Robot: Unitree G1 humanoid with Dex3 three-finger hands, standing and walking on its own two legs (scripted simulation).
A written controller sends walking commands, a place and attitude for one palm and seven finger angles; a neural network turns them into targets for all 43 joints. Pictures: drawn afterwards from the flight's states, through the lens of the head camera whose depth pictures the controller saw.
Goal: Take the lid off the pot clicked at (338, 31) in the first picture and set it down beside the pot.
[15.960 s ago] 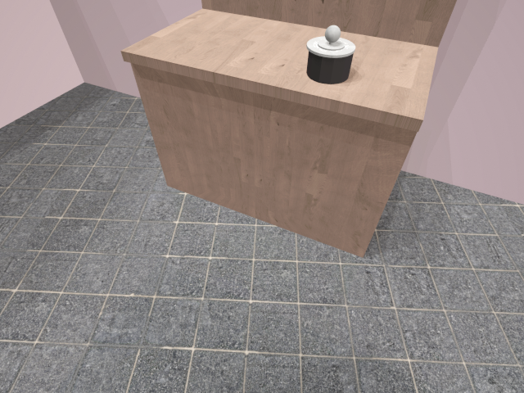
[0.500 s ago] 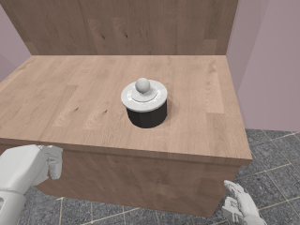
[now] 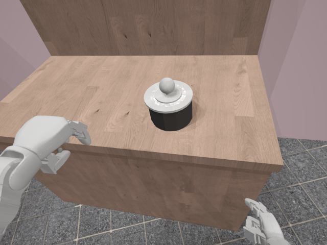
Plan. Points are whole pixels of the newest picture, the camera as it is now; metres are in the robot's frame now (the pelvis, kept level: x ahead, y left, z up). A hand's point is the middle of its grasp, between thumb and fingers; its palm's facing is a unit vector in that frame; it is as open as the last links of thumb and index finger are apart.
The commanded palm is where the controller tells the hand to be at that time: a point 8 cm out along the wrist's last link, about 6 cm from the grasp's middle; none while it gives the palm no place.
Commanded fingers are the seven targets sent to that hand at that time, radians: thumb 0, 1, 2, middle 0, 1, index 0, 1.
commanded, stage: reach forward and open the fingers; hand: left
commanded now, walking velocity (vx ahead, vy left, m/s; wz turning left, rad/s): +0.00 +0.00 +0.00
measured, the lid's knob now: (167, 85) +0.54 +0.06 +0.11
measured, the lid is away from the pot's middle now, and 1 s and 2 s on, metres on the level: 0.00 0.00 0.00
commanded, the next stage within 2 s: move the open hand above the knob in 0.38 s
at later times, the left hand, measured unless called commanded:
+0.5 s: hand (61, 121) +0.30 +0.25 +0.20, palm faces -0.06 +0.04 -1.00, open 10.2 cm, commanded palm +0.28 +0.24 +0.26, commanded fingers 0.00 -0.37 1.56 -0.84 -0.08 -0.84 -0.08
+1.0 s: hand (100, 98) +0.38 +0.19 +0.19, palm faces -0.12 +0.02 -0.99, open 10.3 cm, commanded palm +0.35 +0.19 +0.26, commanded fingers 0.00 -0.37 1.56 -0.84 -0.08 -0.84 -0.08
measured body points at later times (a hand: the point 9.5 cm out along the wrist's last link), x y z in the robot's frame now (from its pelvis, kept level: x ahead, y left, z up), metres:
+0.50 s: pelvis -0.01 +0.01 +0.00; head -0.01 -0.04 +0.44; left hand +0.30 +0.24 +0.25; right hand +0.20 -0.21 -0.09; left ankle +0.05 +0.08 -0.74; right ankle +0.02 -0.12 -0.74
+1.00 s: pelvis +0.01 +0.00 +0.00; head +0.01 -0.06 +0.44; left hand +0.38 +0.19 +0.25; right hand +0.21 -0.23 -0.11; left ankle +0.05 +0.08 -0.74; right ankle +0.02 -0.12 -0.74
